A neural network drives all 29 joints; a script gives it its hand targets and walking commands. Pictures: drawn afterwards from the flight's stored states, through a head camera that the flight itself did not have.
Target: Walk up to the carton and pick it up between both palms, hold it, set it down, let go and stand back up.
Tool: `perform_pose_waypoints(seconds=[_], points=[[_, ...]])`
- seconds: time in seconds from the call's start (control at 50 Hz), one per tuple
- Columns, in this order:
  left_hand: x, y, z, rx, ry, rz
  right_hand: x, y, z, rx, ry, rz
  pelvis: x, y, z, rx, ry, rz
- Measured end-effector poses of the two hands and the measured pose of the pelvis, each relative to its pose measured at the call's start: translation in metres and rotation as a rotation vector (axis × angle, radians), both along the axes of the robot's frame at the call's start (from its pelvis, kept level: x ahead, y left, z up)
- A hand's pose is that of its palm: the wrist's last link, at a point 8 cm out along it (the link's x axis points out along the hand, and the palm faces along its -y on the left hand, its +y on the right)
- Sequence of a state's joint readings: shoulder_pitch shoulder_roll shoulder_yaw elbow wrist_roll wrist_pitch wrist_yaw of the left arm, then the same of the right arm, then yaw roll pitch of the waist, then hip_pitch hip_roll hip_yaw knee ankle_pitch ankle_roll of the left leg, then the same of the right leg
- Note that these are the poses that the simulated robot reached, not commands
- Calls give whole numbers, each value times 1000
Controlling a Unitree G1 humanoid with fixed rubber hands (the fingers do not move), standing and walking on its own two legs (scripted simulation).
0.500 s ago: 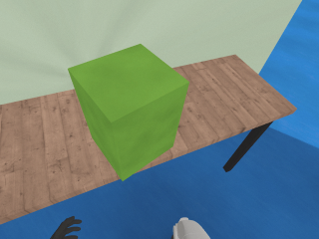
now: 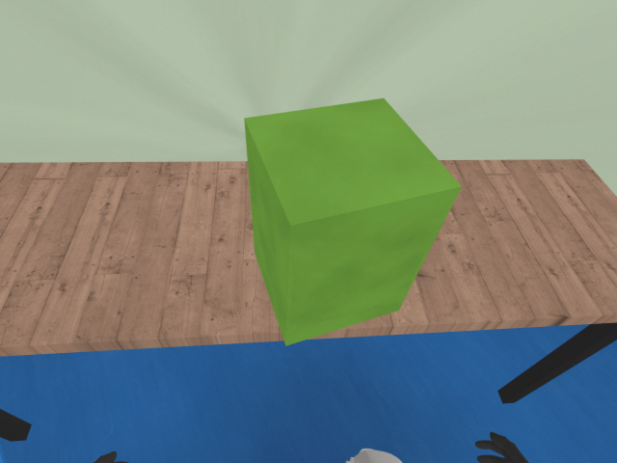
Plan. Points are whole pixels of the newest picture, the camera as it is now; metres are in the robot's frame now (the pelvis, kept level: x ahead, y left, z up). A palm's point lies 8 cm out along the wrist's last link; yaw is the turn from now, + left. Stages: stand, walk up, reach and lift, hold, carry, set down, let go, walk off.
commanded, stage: walk up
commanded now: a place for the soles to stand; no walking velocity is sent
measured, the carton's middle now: (332, 227) +0.43 -0.03 +0.05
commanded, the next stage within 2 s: none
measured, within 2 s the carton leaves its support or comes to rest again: neither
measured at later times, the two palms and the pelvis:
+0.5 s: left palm out of the picture +0.09 +0.27 -0.08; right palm (504, 447) +0.16 -0.26 -0.07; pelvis +0.01 -0.02 +0.01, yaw +7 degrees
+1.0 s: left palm out of the picture +0.06 +0.27 -0.09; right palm (512, 416) +0.20 -0.28 -0.06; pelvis +0.00 -0.03 +0.00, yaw +10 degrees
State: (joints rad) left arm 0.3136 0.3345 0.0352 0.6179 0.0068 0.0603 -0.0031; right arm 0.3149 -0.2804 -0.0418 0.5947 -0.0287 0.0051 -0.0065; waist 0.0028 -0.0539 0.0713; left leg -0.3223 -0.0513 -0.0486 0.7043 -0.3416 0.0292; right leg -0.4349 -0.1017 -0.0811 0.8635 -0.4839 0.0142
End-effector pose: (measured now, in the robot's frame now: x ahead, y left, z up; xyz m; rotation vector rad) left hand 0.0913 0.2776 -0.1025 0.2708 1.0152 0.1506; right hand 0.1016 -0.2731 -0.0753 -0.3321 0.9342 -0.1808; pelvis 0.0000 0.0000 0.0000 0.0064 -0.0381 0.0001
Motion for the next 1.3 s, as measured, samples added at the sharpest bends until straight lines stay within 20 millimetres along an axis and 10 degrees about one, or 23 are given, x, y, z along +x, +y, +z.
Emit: perform_pose_waypoints(seconds=[0.24,0.92,1.12,1.3], points=[[-8,-26,13,-27,-58,45,43,9,2,62,-35,101,6,-13,8,-16,11,71],[-19,-4,15,29,-47,144,96,8,11,12,-70,250,8,-23,3,-21,16,170],[-47,-17,19,67,-68,166,79,-24,5,-25,-51,249,-22,-43,-1,-11,-9,196],[-99,-20,6,2,-43,221,21,6,-9,47,29,253,-47,-31,0,-1,-11,246]])
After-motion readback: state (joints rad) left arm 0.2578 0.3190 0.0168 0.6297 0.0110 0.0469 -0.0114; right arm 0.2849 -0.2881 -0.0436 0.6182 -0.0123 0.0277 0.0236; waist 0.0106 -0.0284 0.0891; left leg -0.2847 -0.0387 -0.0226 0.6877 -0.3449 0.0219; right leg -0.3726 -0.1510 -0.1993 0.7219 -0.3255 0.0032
